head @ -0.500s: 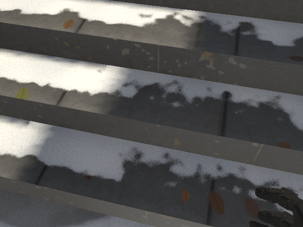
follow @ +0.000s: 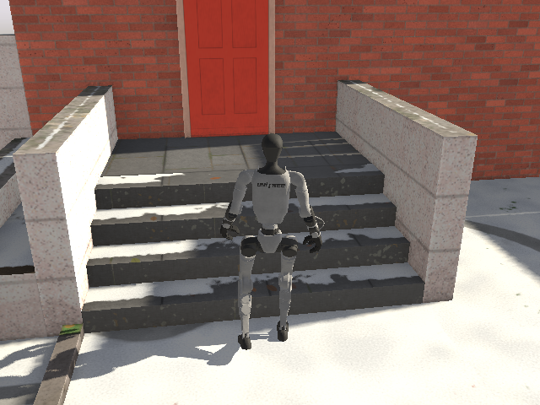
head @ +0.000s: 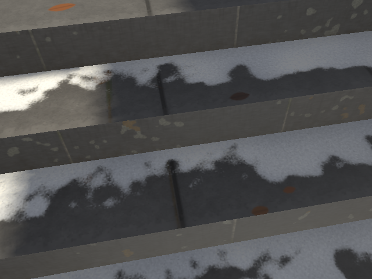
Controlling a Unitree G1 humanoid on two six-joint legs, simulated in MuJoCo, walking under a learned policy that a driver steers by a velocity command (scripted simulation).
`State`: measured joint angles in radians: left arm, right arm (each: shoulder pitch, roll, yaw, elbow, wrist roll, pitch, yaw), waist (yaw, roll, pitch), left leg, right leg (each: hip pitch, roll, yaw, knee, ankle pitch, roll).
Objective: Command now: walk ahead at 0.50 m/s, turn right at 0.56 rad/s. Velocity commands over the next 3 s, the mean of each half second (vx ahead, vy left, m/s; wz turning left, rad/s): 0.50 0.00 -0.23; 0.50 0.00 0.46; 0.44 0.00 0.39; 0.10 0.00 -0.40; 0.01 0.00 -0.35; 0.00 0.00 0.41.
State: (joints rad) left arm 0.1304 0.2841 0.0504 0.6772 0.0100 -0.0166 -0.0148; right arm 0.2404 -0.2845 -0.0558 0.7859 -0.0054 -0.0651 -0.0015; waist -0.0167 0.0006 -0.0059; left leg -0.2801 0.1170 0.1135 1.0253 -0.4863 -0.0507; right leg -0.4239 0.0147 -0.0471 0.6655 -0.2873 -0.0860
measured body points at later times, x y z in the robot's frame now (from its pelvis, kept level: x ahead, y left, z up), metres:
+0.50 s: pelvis +0.26 +0.02 +0.09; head +0.25 +0.01 +0.54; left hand +0.36 +0.26 -0.04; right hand +0.38 -0.23 +0.00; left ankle +0.33 +0.07 -0.56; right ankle +0.10 -0.09 -0.52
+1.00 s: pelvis +0.54 -0.02 +0.25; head +0.55 +0.01 +0.70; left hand +0.73 +0.23 +0.18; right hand +0.55 -0.25 +0.11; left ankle +0.37 +0.07 -0.38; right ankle +0.66 -0.10 -0.40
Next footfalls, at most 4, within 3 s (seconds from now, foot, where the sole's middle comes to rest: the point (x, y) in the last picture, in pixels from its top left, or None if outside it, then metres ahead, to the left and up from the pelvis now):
0.42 left None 0.37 0.07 -0.60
0.92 right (228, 176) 0.70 -0.10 -0.44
1.44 left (100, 98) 0.90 0.29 -0.28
2.08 right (196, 9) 1.13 -0.02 -0.12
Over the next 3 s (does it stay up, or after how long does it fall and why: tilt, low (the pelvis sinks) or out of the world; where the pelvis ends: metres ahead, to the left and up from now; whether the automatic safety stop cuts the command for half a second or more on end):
stays up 1.12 0.13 0.65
